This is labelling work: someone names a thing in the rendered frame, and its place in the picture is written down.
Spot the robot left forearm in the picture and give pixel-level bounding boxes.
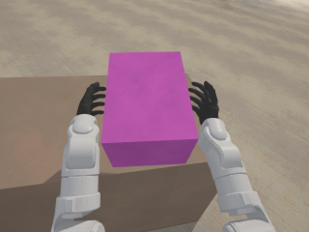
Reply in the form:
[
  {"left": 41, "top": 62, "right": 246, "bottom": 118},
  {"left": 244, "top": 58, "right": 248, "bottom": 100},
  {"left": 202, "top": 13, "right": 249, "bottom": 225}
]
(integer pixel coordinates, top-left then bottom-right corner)
[{"left": 51, "top": 114, "right": 100, "bottom": 232}]

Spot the robot left hand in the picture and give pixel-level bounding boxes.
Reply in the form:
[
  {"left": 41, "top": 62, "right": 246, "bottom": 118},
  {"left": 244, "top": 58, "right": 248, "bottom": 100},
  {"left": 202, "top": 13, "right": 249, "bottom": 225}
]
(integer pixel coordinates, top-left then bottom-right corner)
[{"left": 76, "top": 82, "right": 106, "bottom": 116}]

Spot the robot right hand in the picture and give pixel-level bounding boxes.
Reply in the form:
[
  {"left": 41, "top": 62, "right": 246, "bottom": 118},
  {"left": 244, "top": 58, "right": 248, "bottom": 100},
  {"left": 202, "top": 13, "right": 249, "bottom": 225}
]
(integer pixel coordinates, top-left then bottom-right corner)
[{"left": 188, "top": 81, "right": 219, "bottom": 126}]

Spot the pedestal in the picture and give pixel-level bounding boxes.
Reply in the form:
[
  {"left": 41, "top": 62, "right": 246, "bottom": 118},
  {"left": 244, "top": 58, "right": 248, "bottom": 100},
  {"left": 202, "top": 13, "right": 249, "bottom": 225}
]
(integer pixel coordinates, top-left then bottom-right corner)
[{"left": 0, "top": 73, "right": 217, "bottom": 232}]

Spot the left robot upper arm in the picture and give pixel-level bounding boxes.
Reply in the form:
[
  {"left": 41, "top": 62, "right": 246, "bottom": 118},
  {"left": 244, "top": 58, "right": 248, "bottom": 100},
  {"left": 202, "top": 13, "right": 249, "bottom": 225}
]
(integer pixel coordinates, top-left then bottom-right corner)
[{"left": 54, "top": 220, "right": 105, "bottom": 232}]

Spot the robot right forearm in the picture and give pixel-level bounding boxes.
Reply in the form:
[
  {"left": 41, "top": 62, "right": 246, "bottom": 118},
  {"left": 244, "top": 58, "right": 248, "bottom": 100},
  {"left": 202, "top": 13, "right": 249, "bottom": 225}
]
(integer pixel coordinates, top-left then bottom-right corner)
[{"left": 198, "top": 118, "right": 276, "bottom": 232}]

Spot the carton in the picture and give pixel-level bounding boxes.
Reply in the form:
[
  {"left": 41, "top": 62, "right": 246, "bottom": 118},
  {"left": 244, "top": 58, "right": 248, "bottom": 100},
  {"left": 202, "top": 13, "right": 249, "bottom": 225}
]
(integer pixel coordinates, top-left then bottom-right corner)
[{"left": 100, "top": 51, "right": 199, "bottom": 167}]

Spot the right robot upper arm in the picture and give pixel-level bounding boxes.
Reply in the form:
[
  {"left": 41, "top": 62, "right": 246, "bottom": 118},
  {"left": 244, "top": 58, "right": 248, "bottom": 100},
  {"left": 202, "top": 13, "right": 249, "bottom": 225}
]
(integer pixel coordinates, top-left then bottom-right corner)
[{"left": 221, "top": 217, "right": 275, "bottom": 232}]

